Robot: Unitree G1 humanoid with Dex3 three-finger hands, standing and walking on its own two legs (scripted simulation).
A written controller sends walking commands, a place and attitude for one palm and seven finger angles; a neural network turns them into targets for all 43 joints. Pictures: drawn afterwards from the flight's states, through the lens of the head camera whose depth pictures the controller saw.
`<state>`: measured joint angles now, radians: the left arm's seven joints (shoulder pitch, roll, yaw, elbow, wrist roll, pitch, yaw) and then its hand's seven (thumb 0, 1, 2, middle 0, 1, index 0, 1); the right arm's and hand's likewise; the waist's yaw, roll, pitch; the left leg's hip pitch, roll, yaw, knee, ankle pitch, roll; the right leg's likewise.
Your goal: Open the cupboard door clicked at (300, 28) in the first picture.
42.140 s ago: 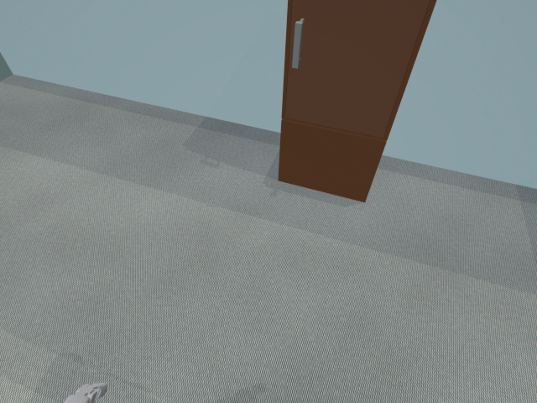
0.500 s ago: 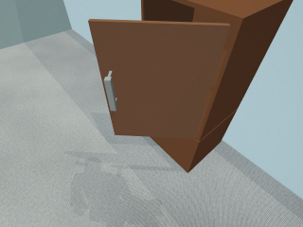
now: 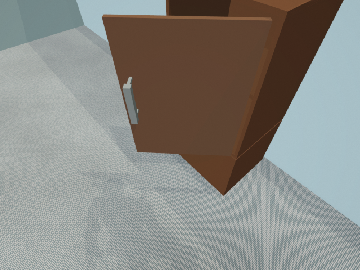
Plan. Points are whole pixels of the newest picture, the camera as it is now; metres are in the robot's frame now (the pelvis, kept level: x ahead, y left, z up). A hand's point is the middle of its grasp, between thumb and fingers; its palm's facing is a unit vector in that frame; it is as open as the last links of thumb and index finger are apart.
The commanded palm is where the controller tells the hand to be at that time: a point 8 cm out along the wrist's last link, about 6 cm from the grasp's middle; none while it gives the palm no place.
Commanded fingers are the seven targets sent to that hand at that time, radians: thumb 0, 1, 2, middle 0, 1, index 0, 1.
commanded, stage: look again from close up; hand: left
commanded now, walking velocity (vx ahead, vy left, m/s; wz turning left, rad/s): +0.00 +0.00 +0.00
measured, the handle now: (132, 101) +0.61 +0.20 -0.01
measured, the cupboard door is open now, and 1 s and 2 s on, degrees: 46 46 46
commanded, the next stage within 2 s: raise the hand with hooked fingers in 0.50 s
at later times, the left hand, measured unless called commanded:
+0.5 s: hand out of the picture +0.09 +0.19 -0.16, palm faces +0.00 -0.97 -0.25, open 7.4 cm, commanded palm none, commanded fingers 0.00 0.90 0.90 -0.20 -0.30 -0.20 -0.30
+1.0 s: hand (106, 254) +0.17 +0.18 -0.07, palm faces +0.02 -1.00 -0.03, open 8.5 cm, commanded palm +0.15 +0.25 -0.05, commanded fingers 0.00 0.41 0.69 -0.23 -0.62 -0.23 -0.62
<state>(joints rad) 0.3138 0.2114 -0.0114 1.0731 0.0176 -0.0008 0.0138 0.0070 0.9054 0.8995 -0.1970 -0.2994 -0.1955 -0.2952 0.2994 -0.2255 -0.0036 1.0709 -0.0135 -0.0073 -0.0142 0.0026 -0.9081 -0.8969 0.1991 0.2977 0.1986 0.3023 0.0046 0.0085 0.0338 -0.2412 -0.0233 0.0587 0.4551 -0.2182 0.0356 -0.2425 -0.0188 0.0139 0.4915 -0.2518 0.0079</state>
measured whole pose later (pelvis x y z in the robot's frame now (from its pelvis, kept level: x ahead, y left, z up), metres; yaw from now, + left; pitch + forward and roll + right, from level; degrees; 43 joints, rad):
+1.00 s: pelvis -0.01 -0.03 -0.08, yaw +2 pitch +13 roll +1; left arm 0.34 0.22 0.24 0.34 -0.30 -0.62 -0.48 0.01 0.63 0.78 -0.22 -0.47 -0.22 -0.47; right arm 0.14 -0.27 -0.05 0.57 0.02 -0.28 -0.03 0.01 -0.90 -0.90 0.20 0.30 0.20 0.30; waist 0.03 -0.03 -0.13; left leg -0.84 0.01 0.00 1.09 -0.48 -0.02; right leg -0.81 0.00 -0.05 1.11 -0.53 -0.04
